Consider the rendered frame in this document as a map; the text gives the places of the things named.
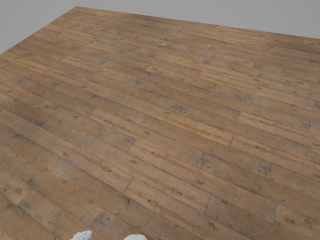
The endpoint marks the robot left hand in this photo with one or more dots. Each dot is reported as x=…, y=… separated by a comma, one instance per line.
x=85, y=235

